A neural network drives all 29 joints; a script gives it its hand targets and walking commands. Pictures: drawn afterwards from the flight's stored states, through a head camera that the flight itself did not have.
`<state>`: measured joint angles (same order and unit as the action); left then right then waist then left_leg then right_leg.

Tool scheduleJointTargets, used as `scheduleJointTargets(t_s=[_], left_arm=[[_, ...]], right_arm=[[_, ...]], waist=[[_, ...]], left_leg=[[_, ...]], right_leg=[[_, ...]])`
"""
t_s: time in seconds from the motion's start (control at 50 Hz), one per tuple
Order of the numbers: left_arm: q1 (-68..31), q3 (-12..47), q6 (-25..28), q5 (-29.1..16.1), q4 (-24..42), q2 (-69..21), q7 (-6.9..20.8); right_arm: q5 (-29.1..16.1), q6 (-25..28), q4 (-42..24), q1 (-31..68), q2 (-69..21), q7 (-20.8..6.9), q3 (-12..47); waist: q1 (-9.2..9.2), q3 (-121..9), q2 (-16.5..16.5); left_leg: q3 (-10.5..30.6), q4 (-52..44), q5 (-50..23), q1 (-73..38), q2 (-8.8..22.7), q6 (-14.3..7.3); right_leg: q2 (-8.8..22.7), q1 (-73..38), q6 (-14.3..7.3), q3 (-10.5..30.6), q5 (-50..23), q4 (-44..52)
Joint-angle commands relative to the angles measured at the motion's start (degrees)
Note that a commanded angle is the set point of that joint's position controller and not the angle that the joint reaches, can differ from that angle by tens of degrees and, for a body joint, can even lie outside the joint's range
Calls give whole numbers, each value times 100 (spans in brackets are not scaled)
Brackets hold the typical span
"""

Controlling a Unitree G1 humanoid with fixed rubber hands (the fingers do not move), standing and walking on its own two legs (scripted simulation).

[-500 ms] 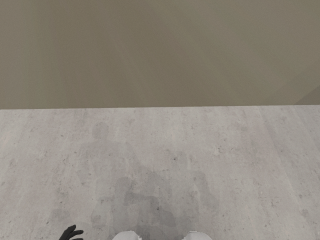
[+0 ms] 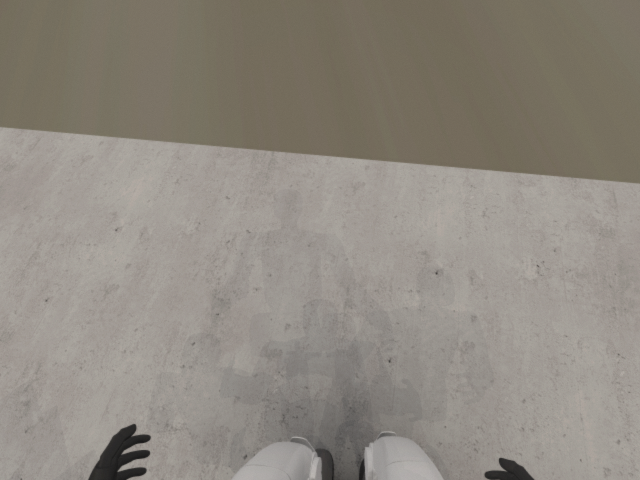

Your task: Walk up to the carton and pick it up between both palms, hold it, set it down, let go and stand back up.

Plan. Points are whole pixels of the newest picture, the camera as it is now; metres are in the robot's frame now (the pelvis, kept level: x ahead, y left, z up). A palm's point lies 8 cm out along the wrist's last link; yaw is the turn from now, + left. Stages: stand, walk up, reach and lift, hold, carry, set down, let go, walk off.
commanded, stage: walk up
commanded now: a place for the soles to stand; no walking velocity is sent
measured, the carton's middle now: out of the picture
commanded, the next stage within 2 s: none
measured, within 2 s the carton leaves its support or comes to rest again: neither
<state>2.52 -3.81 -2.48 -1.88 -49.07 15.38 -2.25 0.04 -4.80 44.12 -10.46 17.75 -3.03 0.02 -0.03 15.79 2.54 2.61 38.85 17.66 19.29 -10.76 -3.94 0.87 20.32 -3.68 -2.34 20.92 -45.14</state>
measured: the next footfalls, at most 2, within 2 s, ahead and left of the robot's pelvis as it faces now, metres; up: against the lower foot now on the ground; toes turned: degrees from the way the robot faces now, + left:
left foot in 0.46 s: -0.07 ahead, +0.19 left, +0.00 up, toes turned +16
right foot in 0.74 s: -0.04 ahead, +0.02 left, +0.00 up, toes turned +18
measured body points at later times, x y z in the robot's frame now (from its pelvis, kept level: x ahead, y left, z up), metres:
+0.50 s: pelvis -0.10 +0.04 -0.02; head -0.06 +0.06 +0.43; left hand -0.06 +0.36 -0.13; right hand +0.08 -0.20 -0.13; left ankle -0.11 +0.18 -0.71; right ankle +0.03 -0.06 -0.71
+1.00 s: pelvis -0.14 +0.04 +0.02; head -0.10 +0.01 +0.46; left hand -0.23 +0.35 -0.07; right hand +0.10 -0.12 -0.13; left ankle -0.24 +0.20 -0.66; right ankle -0.08 +0.01 -0.71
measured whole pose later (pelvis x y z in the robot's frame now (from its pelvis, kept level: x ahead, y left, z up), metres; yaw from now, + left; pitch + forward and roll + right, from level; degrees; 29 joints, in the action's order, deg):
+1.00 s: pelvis -0.14 +0.04 +0.02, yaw +33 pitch -4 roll +2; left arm 11.2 -5.8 0.5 0.1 -49.3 17.8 -2.9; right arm 0.6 -7.7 41.8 -10.9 20.9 -7.1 0.0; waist -0.1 6.9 4.6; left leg 5.6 53.9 18.3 21.7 1.8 -0.5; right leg 4.5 14.1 -4.5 -15.0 17.1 -34.9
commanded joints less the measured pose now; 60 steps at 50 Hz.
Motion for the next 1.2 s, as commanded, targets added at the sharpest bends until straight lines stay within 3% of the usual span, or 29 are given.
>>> scheduleJointTargets(t_s=[0.0,0.04,0.06,0.14,0.18,0.24,0.3,0.36,0.38,0.4,0.42,0.44,0.46,0.48,0.54,0.64,0.68,0.7,0.72,0.74,0.76,0.78,0.82,0.86,0.96,1.04,1.12,1.16,1.18], left_arm=[[-85,-491,278,146,644,1975,-164],[-257,-507,353,178,702,1876,-177],[-182,-522,367,186,663,1891,-169],[478,-601,368,145,659,1923,-110],[742,-668,366,160,591,2018,-99],[738,-780,366,202,623,2260,-78],[351,-870,388,250,735,2444,-38],[-190,-875,370,305,791,2521,19],[-282,-869,335,299,757,2450,32],[-216,-826,274,279,689,2180,50],[44,-708,211,233,624,1771,52],[204,-594,175,146,700,1458,53],[-6,-655,181,123,770,1664,-47],[-128,-677,212,180,713,1778,-90],[90,-562,278,65,477,1837,-25],[698,-481,444,-19,411,1701,-77],[1495,-502,495,-11,213,1732,-135],[1759,-581,501,81,147,2160,-205],[1554,-657,469,182,311,2633,-246],[882,-726,408,208,448,2709,-261],[420,-717,429,232,566,2623,-256],[177,-647,469,206,600,2469,-230],[-47,-679,534,238,652,2395,-251],[192,-706,561,241,627,2393,-226],[1064,-835,633,231,509,2395,-117],[996,-925,703,310,587,2508,-11],[588,-993,759,390,733,2641,144],[98,-978,722,421,801,2639,220],[-146,-928,658,416,823,2424,256]], right_arm=[[376,-3,-714,-162,1408,-5,-679],[360,25,-529,-394,1393,-135,-726],[373,22,-486,-460,1342,-179,-725],[359,-30,-540,-308,1319,-240,-689],[363,-43,-614,-65,1377,-246,-708],[359,-42,-634,-16,1457,-284,-757],[322,-20,-559,-273,1520,-348,-808],[303,10,-319,-839,1568,-396,-891],[339,30,-145,-1267,1593,-388,-933],[395,55,48,-1630,1626,-347,-973],[456,66,18,-1485,1746,-281,-982],[533,76,-205,-1071,2044,-209,-974],[480,85,-505,-473,2228,-154,-941],[455,60,-712,131,2386,-119,-946],[490,73,-1015,503,1992,-102,-826],[411,26,-1071,112,1668,-149,-817],[340,-15,-1182,453,1460,-160,-717],[273,-2,-1166,197,1099,-154,-629],[240,-17,-1158,-255,864,-100,-543],[378,-71,-986,-410,1441,-14,-675],[367,-94,-861,-352,1745,-72,-761],[345,-110,-757,-376,1797,-155,-785],[332,-145,-544,-729,1728,-323,-846],[311,-127,-471,-754,1662,-395,-814],[353,-89,-571,-287,1553,-411,-750],[365,-30,-685,-10,1640,-428,-801],[354,43,-642,-252,1781,-451,-898],[325,80,-405,-820,1862,-418,-993],[354,113,-163,-1388,1937,-369,-1055]], waist=[[-225,-1505,-850],[-401,-1256,-869],[-385,-1294,-896],[-58,-1725,-678],[104,-1783,-684],[124,-1682,-670],[-76,-1587,-656],[-430,-1843,-763],[-628,-2054,-402],[-744,-2078,236],[-651,-1763,1087],[-476,-1409,2147],[-462,-1194,1900],[-374,-896,1839],[-190,-1125,1458],[-170,-1756,1036],[328,-2042,556],[429,-2342,-745],[286,-2352,-1656],[171,-2042,-921],[-11,-1711,-758],[-163,-1342,-579],[-389,-1182,-967],[-255,-1217,-951],[220,-1655,-676],[260,-1626,-683],[57,-1822,-516],[-341,-1987,-353],[-666,-2001,154]], left_leg=[[688,3036,1190,1479,742,495],[630,3163,690,1369,755,548],[588,3158,577,1333,790,572],[253,2914,555,1593,1074,702],[179,2505,642,1601,1282,709],[87,2050,644,1247,1569,681],[-44,1406,592,400,1811,566],[-346,512,581,-928,1770,370],[-288,-11,410,-1519,1651,251],[85,-512,449,-1838,1348,30],[913,-1214,900,-1590,1374,-212],[2655,-2187,1140,-797,2084,-561],[3307,-2764,1232,350,2270,-916],[3694,-3206,1948,1185,2436,-1149],[2856,-2498,316,1073,1862,-920],[3199,-1650,-2477,-379,1845,-910],[2684,-1118,-1976,547,1494,-487],[1703,155,-456,1559,791,-67],[629,1551,1619,2431,321,363],[553,2015,1284,2217,979,476],[547,2212,979,1913,1174,456],[571,2256,570,1681,1247,427],[384,2357,138,1207,1126,426],[191,2296,-67,1128,1260,512],[18,1556,154,1614,1629,571],[-153,1258,361,1429,1934,507],[-406,822,729,604,2061,371],[-423,164,843,-493,1938,225],[-178,-518,880,-1248,1663,18]], right_leg=[[2773,-973,-1186,2292,-1302,2974],[2176,-816,-642,1555,-1245,3039],[2034,-893,-516,1280,-1214,2980],[2045,-2029,-518,924,-1640,2552],[2142,-2141,-615,928,-1386,2500],[2449,-1542,-836,900,-527,2688],[2622,-568,-853,598,199,2735],[2519,418,-495,70,785,2418],[2312,745,-332,-208,966,1738],[1771,1115,-48,-480,1092,571],[1080,1666,265,-808,1225,-499],[119,2325,499,-903,1726,-1590],[-110,1886,495,-207,1642,-2272],[-212,1458,413,29,1578,-2640],[-148,725,425,188,879,-2211],[-254,-25,389,384,927,165],[-37,-1898,278,578,-341,2137],[974,-3176,193,1448,-818,2762],[2709,-3366,48,2562,-1287,2840],[3279,-2036,-369,2817,-110,3239],[3173,-1548,-430,2547,176,3277],[2811,-1076,-105,1821,462,3444],[2227,-705,572,889,720,3729],[2159,-917,554,587,609,3686],[2297,-2420,310,121,-866,2958],[2583,-1993,-212,-98,-198,2944],[2824,-1390,-639,-351,418,2640],[2635,-515,-462,-718,862,2020],[2148,167,-170,-1127,1226,971]])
